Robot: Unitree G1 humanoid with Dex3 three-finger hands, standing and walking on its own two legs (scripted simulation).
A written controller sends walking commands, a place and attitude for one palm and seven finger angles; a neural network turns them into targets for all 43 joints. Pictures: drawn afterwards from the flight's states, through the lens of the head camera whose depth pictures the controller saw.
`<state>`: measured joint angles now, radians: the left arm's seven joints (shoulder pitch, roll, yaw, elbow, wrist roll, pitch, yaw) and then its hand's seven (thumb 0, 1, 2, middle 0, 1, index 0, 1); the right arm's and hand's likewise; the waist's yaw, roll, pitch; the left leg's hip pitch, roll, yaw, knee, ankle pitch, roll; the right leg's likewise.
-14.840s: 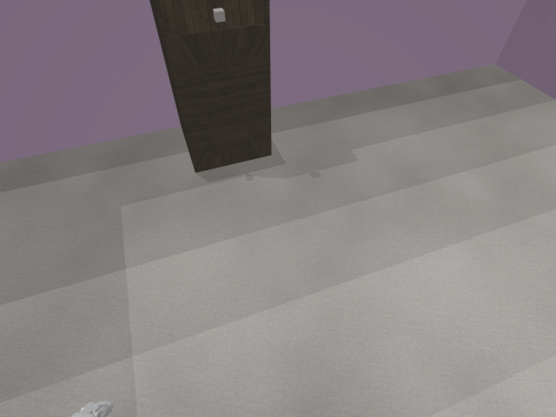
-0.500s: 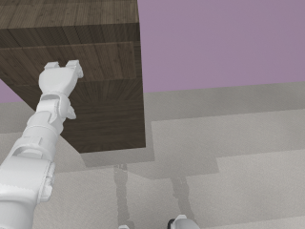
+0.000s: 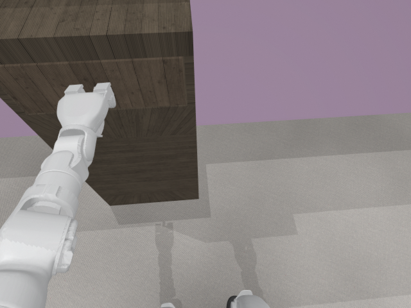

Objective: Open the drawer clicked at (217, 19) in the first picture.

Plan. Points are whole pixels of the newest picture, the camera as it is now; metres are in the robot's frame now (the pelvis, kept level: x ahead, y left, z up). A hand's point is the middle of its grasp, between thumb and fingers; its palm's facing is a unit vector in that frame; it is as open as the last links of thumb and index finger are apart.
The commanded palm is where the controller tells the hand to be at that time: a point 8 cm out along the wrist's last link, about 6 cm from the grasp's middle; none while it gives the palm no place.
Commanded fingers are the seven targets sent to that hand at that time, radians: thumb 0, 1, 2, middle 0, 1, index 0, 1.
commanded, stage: pull the drawer open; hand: left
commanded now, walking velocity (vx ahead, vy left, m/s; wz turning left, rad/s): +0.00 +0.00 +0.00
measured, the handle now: (95, 100) +0.54 +0.22 +0.04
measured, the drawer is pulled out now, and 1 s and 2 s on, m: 0.00 0.01 0.08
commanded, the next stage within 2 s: none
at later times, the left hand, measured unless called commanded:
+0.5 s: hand (94, 129) +0.48 +0.22 +0.02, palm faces -0.04 -0.03 -1.00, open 6.8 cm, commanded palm +0.43 +0.22 +0.08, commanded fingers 0.00 0.90 0.90 -0.40 -1.35 -0.40 -1.35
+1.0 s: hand (94, 132) +0.47 +0.22 +0.02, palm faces -0.05 -0.02 -1.00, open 6.8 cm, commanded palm +0.43 +0.23 +0.08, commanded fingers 0.00 0.90 0.90 -0.40 -1.35 -0.40 -1.35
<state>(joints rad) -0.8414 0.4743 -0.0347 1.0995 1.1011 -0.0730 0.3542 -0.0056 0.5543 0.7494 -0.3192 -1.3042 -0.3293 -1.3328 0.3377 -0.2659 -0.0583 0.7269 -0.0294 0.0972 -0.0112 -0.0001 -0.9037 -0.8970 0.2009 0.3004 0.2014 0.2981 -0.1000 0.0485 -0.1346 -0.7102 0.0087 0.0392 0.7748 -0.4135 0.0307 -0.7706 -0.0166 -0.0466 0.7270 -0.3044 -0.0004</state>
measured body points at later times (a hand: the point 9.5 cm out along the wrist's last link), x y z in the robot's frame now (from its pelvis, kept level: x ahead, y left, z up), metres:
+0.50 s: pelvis +0.01 +0.01 +0.01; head +0.11 -0.01 +0.45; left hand +0.47 +0.22 +0.08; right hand +0.02 -0.27 -0.13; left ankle -0.04 +0.10 -0.71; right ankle +0.01 -0.12 -0.71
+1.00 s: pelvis +0.01 +0.00 +0.01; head +0.10 -0.01 +0.45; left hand +0.46 +0.22 +0.08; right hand +0.08 -0.27 -0.13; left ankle -0.04 +0.10 -0.71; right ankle +0.01 -0.12 -0.71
